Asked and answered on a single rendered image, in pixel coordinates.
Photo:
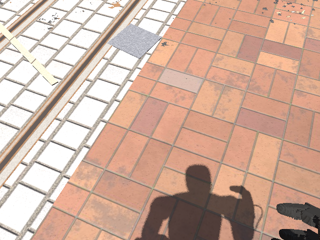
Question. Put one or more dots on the right robot hand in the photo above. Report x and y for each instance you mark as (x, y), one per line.
(308, 213)

